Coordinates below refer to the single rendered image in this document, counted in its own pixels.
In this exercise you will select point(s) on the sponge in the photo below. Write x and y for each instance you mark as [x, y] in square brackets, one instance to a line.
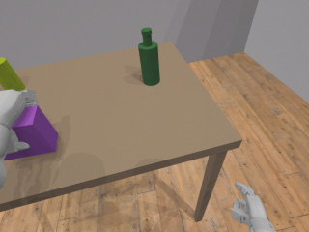
[33, 128]

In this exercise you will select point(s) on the right robot forearm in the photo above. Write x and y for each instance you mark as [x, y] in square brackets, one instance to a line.
[259, 224]

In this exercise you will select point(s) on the robot left hand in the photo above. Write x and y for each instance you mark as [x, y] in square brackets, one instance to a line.
[12, 104]

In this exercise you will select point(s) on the left robot forearm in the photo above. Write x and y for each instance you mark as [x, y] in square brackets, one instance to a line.
[5, 136]

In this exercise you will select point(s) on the table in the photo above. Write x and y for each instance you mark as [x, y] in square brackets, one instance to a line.
[112, 126]

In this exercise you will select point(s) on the robot right hand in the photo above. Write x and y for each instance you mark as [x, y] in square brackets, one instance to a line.
[252, 207]

